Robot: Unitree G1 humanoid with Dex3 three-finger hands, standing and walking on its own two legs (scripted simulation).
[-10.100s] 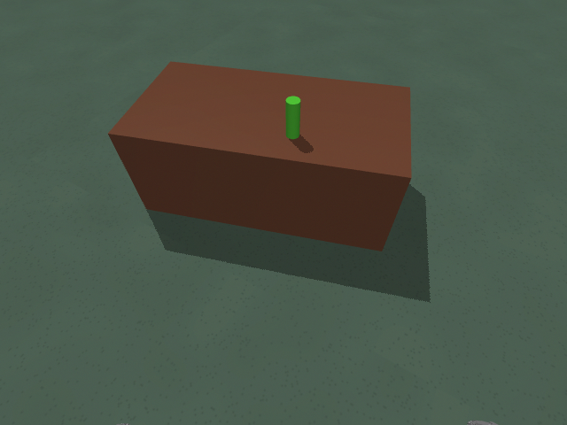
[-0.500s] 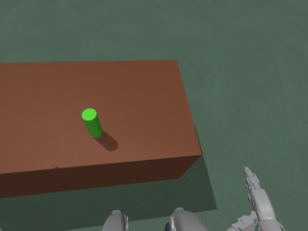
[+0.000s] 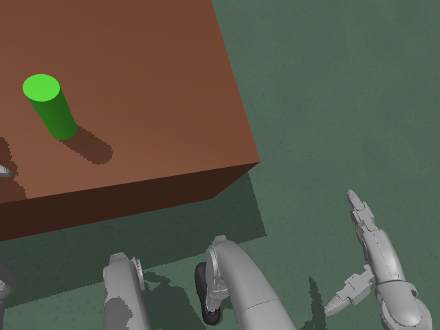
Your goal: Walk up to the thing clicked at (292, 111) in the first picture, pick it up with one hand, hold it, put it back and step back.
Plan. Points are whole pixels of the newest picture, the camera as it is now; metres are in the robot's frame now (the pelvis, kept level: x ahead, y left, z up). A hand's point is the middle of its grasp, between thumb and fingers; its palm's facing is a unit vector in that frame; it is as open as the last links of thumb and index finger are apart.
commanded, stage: close in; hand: left
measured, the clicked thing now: (53, 110) +0.53 +0.22 -0.10
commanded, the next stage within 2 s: close in 0.78 s
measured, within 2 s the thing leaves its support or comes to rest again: neither
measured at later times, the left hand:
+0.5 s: hand (45, 128) +0.50 +0.23 -0.11, palm faces +0.17 -0.98 +0.04, open 17.7 cm
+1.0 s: hand (67, 125) +0.51 +0.20 -0.11, palm faces +0.20 -0.98 +0.03, open 17.6 cm
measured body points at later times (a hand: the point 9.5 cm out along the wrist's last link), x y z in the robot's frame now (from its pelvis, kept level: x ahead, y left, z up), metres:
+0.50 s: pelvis -0.02 +0.00 -0.06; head +0.18 +0.10 +0.33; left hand +0.48 +0.29 -0.11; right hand +0.16 -0.25 +0.06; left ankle +0.04 +0.12 -0.58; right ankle +0.05 -0.14 -0.58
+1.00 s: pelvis -0.01 +0.00 -0.05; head +0.19 +0.09 +0.34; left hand +0.49 +0.25 -0.11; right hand +0.17 -0.25 +0.06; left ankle +0.04 +0.12 -0.58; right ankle +0.05 -0.14 -0.58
